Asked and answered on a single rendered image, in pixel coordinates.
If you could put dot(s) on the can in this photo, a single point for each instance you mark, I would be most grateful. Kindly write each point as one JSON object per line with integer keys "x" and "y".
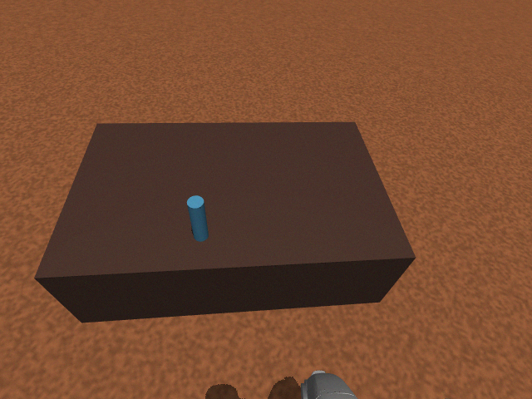
{"x": 198, "y": 218}

